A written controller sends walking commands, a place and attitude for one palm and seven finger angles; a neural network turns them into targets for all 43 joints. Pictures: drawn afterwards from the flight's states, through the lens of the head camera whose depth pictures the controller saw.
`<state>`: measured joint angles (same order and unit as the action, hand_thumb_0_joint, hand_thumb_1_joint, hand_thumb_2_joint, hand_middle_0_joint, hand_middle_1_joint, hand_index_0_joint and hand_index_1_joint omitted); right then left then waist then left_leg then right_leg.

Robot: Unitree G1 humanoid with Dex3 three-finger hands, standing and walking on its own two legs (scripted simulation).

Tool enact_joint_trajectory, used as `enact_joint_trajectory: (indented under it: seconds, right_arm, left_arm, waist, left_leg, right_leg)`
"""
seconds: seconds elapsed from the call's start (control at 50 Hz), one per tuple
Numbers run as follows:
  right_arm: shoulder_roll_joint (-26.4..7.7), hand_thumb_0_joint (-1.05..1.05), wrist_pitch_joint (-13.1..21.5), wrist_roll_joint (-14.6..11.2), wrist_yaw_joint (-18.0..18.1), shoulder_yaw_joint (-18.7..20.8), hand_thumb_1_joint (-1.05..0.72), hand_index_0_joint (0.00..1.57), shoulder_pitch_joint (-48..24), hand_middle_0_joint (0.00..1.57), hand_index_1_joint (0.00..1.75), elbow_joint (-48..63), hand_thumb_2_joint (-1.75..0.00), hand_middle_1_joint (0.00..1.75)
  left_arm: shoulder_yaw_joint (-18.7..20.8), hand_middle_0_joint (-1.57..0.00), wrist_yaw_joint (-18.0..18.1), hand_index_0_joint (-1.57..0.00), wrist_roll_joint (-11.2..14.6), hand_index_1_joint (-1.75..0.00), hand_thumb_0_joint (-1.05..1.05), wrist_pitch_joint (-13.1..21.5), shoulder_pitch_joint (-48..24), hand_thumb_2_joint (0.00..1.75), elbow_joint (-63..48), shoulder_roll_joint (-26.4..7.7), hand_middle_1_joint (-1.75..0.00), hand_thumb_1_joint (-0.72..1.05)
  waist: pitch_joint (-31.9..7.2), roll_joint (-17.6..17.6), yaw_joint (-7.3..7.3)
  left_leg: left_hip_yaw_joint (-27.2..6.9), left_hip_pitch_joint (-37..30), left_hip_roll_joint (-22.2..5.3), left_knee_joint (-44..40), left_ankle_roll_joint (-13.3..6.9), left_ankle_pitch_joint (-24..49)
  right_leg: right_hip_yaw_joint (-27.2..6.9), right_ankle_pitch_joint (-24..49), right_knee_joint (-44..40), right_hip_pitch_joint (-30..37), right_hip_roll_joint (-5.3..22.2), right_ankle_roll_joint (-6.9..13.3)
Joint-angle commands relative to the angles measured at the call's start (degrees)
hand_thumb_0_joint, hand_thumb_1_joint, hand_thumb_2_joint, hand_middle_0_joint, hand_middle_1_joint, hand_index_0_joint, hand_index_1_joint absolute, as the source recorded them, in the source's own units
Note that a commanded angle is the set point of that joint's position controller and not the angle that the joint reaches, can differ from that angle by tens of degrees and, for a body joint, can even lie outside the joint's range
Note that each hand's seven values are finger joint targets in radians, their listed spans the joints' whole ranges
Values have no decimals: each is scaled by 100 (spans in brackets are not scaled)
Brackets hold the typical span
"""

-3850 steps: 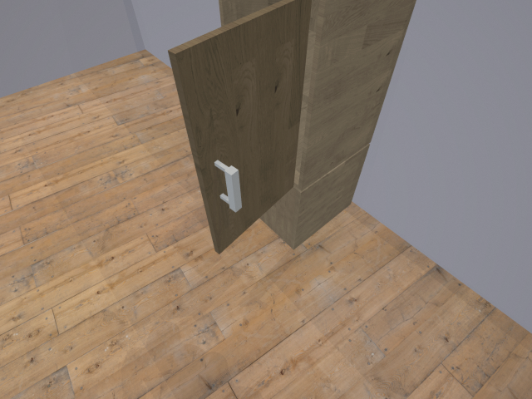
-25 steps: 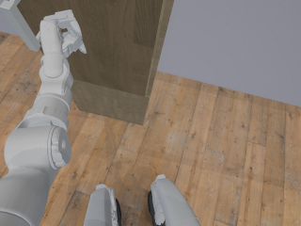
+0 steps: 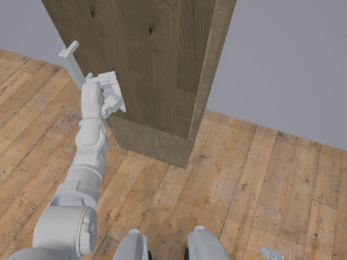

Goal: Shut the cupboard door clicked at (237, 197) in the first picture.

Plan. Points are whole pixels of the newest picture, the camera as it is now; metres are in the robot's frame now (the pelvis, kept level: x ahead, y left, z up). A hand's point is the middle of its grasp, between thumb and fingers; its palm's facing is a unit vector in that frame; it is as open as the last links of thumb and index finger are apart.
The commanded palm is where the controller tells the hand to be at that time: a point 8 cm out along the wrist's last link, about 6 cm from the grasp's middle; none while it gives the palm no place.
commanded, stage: draw the hand back to the body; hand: left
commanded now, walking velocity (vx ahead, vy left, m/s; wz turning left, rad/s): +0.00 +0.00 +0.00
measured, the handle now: (79, 67) +0.59 +0.22 +0.03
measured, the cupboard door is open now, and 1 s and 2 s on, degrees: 0 0 0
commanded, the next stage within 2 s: step back with the hand held close in 1.44 s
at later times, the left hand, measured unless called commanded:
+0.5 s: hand (56, 143) +0.32 +0.17 +0.14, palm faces +0.08 -0.97 -0.22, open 3.1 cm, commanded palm +0.28 +0.23 +0.16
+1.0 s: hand out of the picture +0.22 +0.27 +0.24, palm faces +0.42 -0.82 -0.39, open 5.6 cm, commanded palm +0.16 +0.31 +0.26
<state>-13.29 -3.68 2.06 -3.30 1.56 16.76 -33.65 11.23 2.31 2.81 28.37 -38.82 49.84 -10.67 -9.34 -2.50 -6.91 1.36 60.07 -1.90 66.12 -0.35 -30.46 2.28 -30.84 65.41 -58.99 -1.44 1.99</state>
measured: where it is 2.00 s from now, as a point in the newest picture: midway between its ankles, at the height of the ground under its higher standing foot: outside the picture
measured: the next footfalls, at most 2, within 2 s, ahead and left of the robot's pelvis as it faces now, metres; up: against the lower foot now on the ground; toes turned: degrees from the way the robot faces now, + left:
none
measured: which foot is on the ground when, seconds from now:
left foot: down 0.00-1.00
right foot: down 0.00-1.00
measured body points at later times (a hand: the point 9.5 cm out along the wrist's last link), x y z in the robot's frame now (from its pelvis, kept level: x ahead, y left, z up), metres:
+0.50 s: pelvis +0.01 +0.00 +0.07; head +0.02 -0.02 +0.52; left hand +0.31 +0.22 +0.16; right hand +0.16 -0.25 -0.03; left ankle +0.00 +0.12 -0.64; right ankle -0.01 -0.10 -0.64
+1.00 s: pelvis +0.02 +0.01 +0.10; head +0.00 -0.02 +0.55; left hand +0.19 +0.31 +0.26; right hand +0.22 -0.19 +0.01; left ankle +0.00 +0.12 -0.64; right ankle -0.01 -0.10 -0.64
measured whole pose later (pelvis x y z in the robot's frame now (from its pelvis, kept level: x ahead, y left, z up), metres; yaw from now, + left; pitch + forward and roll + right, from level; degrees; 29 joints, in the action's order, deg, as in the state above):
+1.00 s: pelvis +0.02 +0.01 +0.10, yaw +1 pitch -2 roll +0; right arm -12.0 2.5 -0.7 4.1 -2.5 10.9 -34.5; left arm 15.5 5.4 3.8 2.5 23.0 -17.8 -19.4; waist -1.4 -4.5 3.5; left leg 1.4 7.1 0.6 24.3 -1.2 -14.9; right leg 1.9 -15.4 23.4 -5.6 -0.1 0.6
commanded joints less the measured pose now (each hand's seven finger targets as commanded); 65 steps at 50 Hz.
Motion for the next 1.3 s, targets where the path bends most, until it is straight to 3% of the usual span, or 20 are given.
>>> enact_joint_trajectory:
  seconds: [0.0, 0.06, 0.12, 0.26, 0.34, 0.36, 0.4, 0.42, 0.48, 0.54, 0.72, 0.82, 0.88, 0.98, 1.0, 1.04, 1.08, 1.12, 1.2, 1.28]
  right_arm:
    - [-791, 0, 94, -206, 120, 238, -90, 20, 878, 20, 30, 644, -90, 30]
    - [-778, 0, 158, -289, 239, 219, -90, 20, 712, 20, 30, 668, -90, 30]
    - [-752, 0, 278, -331, 331, 164, -90, 20, 511, 20, 30, 621, -90, 30]
    - [-756, 0, 471, -448, 434, 71, -90, 20, -1, 20, 30, 802, -90, 30]
    - [-741, 0, 593, -511, 499, 16, -90, 20, -324, 20, 30, 971, -90, 30]
    - [-607, 0, 382, -515, 621, 68, -90, 20, -609, 20, 30, 1033, -90, 30]
    - [-598, 0, 288, -518, 766, 18, -90, 20, -773, 20, 30, 1119, -90, 30]
    - [-594, 0, 272, -506, 817, -3, -90, 20, -816, 20, 30, 1089, -90, 30]
    - [-586, 0, 289, -493, 930, -74, -90, 20, -1016, 20, 30, 1078, -90, 30]
    - [-560, 0, 368, -483, 979, -159, -90, 20, -1187, 20, 30, 1014, -90, 30]
    - [-490, 0, 704, -365, 869, -220, -90, 20, -1290, 20, 30, 936, -90, 30]
    - [-472, 0, 817, -318, 814, -206, -90, 20, -1319, 20, 30, 897, -90, 30]
    - [-483, 0, 924, -298, 794, -180, -90, 20, -1356, 20, 30, 855, -90, 30]
    - [-483, 0, 1027, -279, 770, -140, -90, 20, -1344, 20, 30, 780, -90, 30]
    - [-471, 0, 1027, -293, 764, -135, -90, 20, -1326, 20, 30, 788, -90, 30]
    - [-465, 0, 1048, -300, 771, -120, -90, 20, -1345, 20, 30, 776, -90, 30]
    - [-504, 0, 1105, -301, 776, -93, -90, 20, -1301, 20, 30, 697, -90, 30]
    - [-545, 0, 1097, -302, 800, -74, -90, 20, -1290, 20, 30, 683, -90, 30]
    - [-561, 0, 1151, -283, 847, -60, -90, 20, -1303, 20, 30, 676, -90, 30]
    - [-528, 0, 1232, -271, 869, -71, -90, 20, -1365, 20, 30, 641, -90, 30]
  left_arm:
    - [96, -130, -76, -130, 261, -150, 0, 5, -828, 90, -2163, -909, -150, 90]
    - [0, -130, -149, -130, 404, -150, 0, -175, -610, 90, -2667, -846, -150, 90]
    - [-262, -130, -265, -130, 475, -150, 0, -168, -382, 90, -2935, -674, -150, 90]
    - [-83, -127, -754, -127, 806, -147, 0, -505, 1107, 90, -3432, -954, -147, 90]
    - [37, -116, -945, -116, 1037, -135, 0, -712, 1526, 90, -4099, -1066, -135, 90]
    - [-255, -113, -494, -113, 344, -132, 0, -1015, 1729, 90, -4457, -1472, -132, 90]
    - [-283, -108, -96, -108, 249, -126, 0, -1395, 2044, 90, -4977, -1378, -126, 90]
    - [-237, -105, 35, -105, 210, -123, 0, -1548, 2246, 90, -5032, -1408, -123, 90]
    - [-248, -97, 233, -97, 154, -114, 0, -1821, 2543, 90, -5424, -1420, -114, 90]
    - [-129, -89, 335, -89, 92, -105, 0, -1981, 2745, 90, -5669, -1479, -105, 90]
    - [228, -64, 393, -64, 90, -78, 0, -2209, 4189, 90, -6908, -1515, -78, 90]
    - [687, -50, 403, -50, 90, -63, 0, -2234, 4782, 90, -7551, -1742, -63, 90]
    - [939, -42, 414, -42, 82, -54, 0, -2231, 5237, 90, -7902, -1870, -54, 90]
    - [1458, -28, 448, -28, 126, -39, 0, -2198, 5892, 90, -8218, -2091, -39, 90]
    - [1551, -25, 453, -25, 132, -36, 0, -2163, 5881, 90, -8379, -2145, -36, 90]
    - [1734, -20, 465, -20, 153, -30, 0, -2131, 6091, 90, -8432, -2205, -30, 90]
    - [1384, -20, 437, -20, 128, -30, 0, -2146, 6120, 90, -8164, -1834, -30, 90]
    - [1303, -20, 458, -20, 117, -30, 0, -2159, 5903, 90, -8044, -1806, -30, 90]
    - [1457, -20, 500, -20, 89, -30, 0, -2094, 5786, 90, -8160, -2016, -30, 90]
    - [1602, -20, 530, -20, 69, -30, 0, -2044, 5840, 90, -8364, -2190, -30, 90]
  waist:
    - [-3028, 381, 189]
    - [-2461, 557, 151]
    - [-1974, 318, 133]
    - [-1337, 208, 462]
    - [-1076, 268, 539]
    - [-1302, 346, 644]
    - [-936, 130, 616]
    - [-750, 212, 616]
    - [-432, 348, 642]
    - [-95, 205, 691]
    - [139, -87, 861]
    - [195, -70, 930]
    - [299, -270, 975]
    - [445, -154, 1045]
    - [312, -91, 1042]
    - [461, -89, 1072]
    - [737, -49, 978]
    - [854, 110, 949]
    - [547, 156, 1024]
    - [484, -139, 1077]
  left_leg:
    - [-28, -2237, 229, -965, -133, 3138]
    - [22, -2319, 245, -1277, -156, 2572]
    - [-11, -2661, 234, -1531, -143, 2268]
    - [22, -2982, 271, -2131, -144, 2053]
    - [9, -3231, 269, -2426, -151, 1948]
    - [76, -3603, 253, -2732, -150, 1984]
    - [63, -3893, 233, -3025, -166, 2007]
    - [64, -4005, 225, -3123, -178, 2033]
    - [20, -4379, 206, -3485, -198, 2118]
    - [12, -4755, 204, -3811, -190, 2113]
    - [-58, -5436, 115, -4353, -97, 3007]
    - [-76, -5517, 89, -4439, -67, 3261]
    - [-80, -5560, 64, -4433, -56, 3399]
    - [-72, -5416, 62, -4430, -61, 3377]
    - [-69, -5473, 70, -4428, -65, 3347]
    - [-59, -5403, 67, -4447, -67, 3166]
    - [-56, -5373, 51, -4469, -74, 2985]
    - [-80, -5342, 52, -4530, -95, 2686]
    - [-87, -5409, 93, -4527, -138, 2670]
    - [-55, -5422, 119, -4467, -134, 2748]
  right_leg:
    - [-218, 4300, -1106, 2983, -41, -157]
    - [-225, 3886, -1484, 3153, -36, -187]
    - [-192, 3331, -1755, 2995, -32, -168]
    - [-225, 2970, -2296, 3509, 41, -144]
    - [-206, 2714, -2552, 3688, 64, -163]
    - [-509, 2701, -2890, 4083, 248, -201]
    - [-414, 2597, -3163, 4198, 240, -193]
    - [-340, 2588, -3255, 4249, 227, -179]
    - [-246, 2495, -3590, 4483, 208, -153]
    - [-181, 2346, -3892, 4529, 174, -136]
    - [-12, 2980, -4238, 5222, 153, -91]
    - [4, 3108, -4351, 5382, 157, -105]
    - [-3, 3141, -4435, 5340, 137, -112]
    - [9, 3149, -4447, 5399, 165, -130]
    - [2, 3119, -4420, 5427, 182, -134]
    - [9, 2948, -4451, 5356, 172, -133]
    - [1, 2766, -4527, 5143, 176, -146]
    - [-5, 2457, -4542, 5059, 188, -159]
    - [-31, 2433, -4517, 5215, 214, -149]
    - [-76, 2542, -4558, 5286, 203, -136]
